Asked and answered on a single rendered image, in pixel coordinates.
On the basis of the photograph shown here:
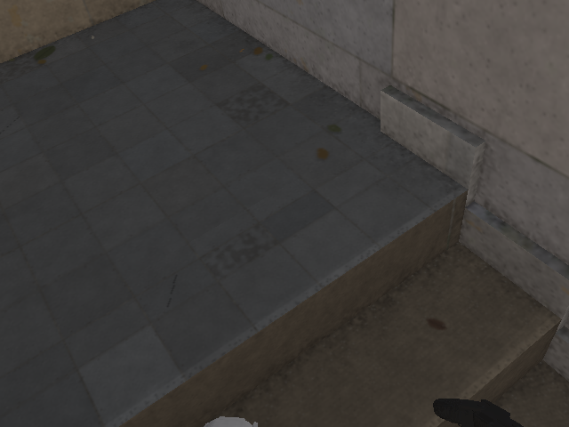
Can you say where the stairs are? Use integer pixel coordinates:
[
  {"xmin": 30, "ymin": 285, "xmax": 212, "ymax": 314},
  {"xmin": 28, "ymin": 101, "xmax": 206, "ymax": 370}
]
[{"xmin": 119, "ymin": 190, "xmax": 569, "ymax": 427}]

